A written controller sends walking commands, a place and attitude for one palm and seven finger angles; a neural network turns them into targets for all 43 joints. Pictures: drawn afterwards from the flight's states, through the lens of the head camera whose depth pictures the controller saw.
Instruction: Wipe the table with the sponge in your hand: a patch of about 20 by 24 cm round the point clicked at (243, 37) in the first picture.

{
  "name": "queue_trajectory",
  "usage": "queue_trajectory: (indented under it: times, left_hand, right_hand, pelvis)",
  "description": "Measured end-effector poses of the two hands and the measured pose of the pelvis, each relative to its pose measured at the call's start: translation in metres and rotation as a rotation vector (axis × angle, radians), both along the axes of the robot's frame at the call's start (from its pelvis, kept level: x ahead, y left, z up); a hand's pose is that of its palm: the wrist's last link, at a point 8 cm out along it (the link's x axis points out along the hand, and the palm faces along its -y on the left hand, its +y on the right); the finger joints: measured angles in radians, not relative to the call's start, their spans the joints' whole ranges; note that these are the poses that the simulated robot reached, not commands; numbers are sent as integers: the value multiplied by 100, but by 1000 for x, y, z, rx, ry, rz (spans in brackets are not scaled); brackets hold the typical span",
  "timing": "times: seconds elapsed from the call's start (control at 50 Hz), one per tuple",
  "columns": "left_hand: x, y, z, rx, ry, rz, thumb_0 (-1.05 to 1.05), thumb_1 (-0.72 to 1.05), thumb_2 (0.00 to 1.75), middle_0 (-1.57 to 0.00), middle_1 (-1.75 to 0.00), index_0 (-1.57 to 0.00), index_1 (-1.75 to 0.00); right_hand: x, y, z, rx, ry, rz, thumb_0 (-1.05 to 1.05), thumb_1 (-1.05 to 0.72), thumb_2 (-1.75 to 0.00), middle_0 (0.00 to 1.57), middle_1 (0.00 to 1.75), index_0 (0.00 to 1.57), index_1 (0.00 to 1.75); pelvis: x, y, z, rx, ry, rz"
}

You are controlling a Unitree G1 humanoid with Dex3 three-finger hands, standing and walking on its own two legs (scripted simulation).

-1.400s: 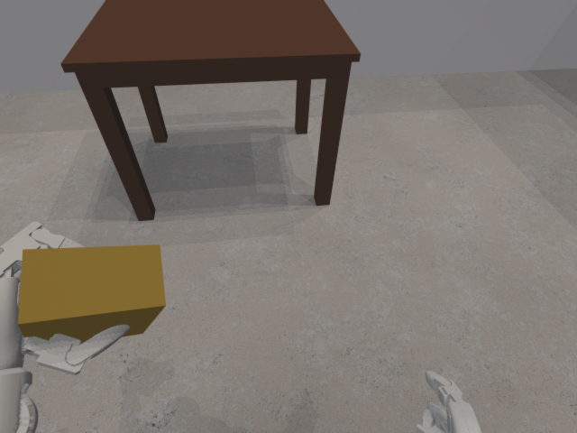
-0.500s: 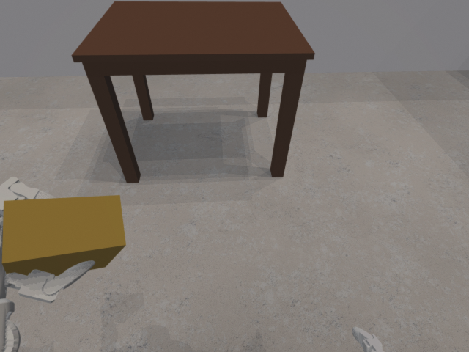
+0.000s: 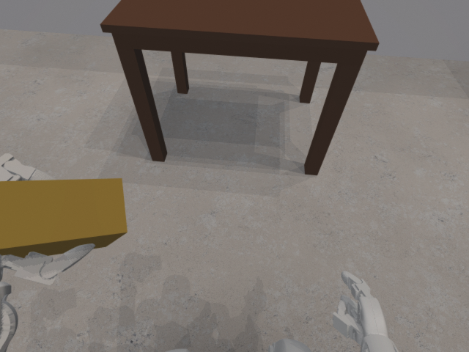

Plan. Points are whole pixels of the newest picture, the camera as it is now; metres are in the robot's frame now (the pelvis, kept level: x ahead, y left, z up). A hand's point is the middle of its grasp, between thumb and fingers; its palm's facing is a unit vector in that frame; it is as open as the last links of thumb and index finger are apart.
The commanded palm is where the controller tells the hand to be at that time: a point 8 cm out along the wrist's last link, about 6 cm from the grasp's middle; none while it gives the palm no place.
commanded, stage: walk to a spot facing it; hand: left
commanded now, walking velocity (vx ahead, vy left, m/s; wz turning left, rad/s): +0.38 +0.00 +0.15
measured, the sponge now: (80, 219) +0.24 +0.21 +0.16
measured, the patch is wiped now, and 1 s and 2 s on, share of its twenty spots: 0.00 0.00 0.00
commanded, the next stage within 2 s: none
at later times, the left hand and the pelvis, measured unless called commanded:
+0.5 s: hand (110, 145) +0.34 +0.20 +0.19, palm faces +0.49 -0.74 -0.46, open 10.2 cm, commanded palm +0.28 +0.24 +0.19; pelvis +0.16 -0.06 +0.01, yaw +8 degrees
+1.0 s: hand (123, 110) +0.42 +0.21 +0.18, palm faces +0.69 -0.59 -0.42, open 10.1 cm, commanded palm +0.35 +0.23 +0.19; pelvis +0.30 -0.09 +0.00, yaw +20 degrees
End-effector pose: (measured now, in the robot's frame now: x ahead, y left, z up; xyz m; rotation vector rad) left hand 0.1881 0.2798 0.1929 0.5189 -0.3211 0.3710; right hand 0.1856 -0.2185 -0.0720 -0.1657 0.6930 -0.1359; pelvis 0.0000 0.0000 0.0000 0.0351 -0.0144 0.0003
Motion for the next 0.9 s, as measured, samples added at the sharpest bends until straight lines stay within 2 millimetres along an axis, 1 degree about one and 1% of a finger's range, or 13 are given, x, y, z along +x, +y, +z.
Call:
queue_trajectory:
  times: [0.06,0.12,0.2,0.26,0.38,0.48,0.54,0.58,0.62,0.68,0.74,0.8,0.9]
  left_hand:
    - [10,-16,10,6,-6,-13,-1,-49,97,-75,-132,-75,-132]
    - [19,-34,18,32,-8,-7,-1,-49,97,-75,-132,-75,-132]
    - [36,-53,13,77,-21,44,-1,-50,97,-75,-132,-75,-132]
    - [53,-57,4,22,6,82,-1,-50,97,-75,-132,-75,-132]
    - [80,-60,5,10,88,102,-1,-50,97,-75,-132,-75,-132]
    - [100,-54,16,33,42,104,-1,-50,97,-75,-132,-75,-132]
    - [113,-42,16,29,-16,119,-1,-50,97,-75,-132,-75,-132]
    - [125,-33,11,31,-65,122,-1,-50,97,-75,-132,-75,-132]
    - [139,-25,6,24,-93,126,-1,-50,97,-75,-132,-75,-132]
    - [155,-19,6,23,-78,135,-1,-50,98,-75,-133,-75,-132]
    - [159,-25,15,27,-64,138,-1,-50,98,-75,-133,-75,-132]
    - [156,-35,26,39,-47,158,-1,-50,98,-75,-133,-75,-132]
    - [162,-44,26,50,-4,280,-1,-50,98,-75,-133,-75,-132]
  right_hand:
    - [17,5,4,42,-16,26,1,-91,-90,20,30,20,30]
    - [31,1,-2,72,-7,50,1,-90,-90,20,30,20,30]
    - [54,-19,-31,76,45,87,1,-90,-90,21,30,20,30]
    - [68,-41,-41,36,132,112,1,-90,-90,21,30,20,30]
    - [98,-77,-18,-45,186,83,2,-90,-90,20,30,20,30]
    - [133,-87,3,-114,163,92,2,-91,-90,20,30,20,30]
    - [160,-80,8,-144,132,99,1,-91,-90,20,30,19,30]
    - [180,-73,5,-152,82,94,1,-91,-90,20,30,19,30]
    - [198,-60,2,-126,50,92,1,-91,-90,20,30,19,30]
    - [217,-35,2,-53,37,127,1,-91,-90,20,30,19,29]
    - [232,-12,4,12,33,175,1,-91,-90,20,30,19,30]
    - [246,3,3,54,44,229,1,-90,-90,20,30,20,30]
    - [276,6,-13,81,87,314,1,-90,-90,21,30,20,30]
  pelvis:
    - [18,-12,6,-15,7,2]
    - [40,-27,6,-26,5,12]
    - [69,-52,-10,-27,-8,54]
    - [84,-59,-7,-17,-20,76]
    - [119,-67,12,-5,-1,117]
    - [150,-65,16,0,13,139]
    - [172,-57,9,-3,10,145]
    - [185,-49,-2,-8,1,139]
    - [192,-47,-7,-6,-17,157]
    - [204,-49,-4,-24,-17,188]
    - [218,-53,4,-41,-2,203]
    - [236,-57,11,-57,9,222]
    - [270,-73,12,-58,7,267]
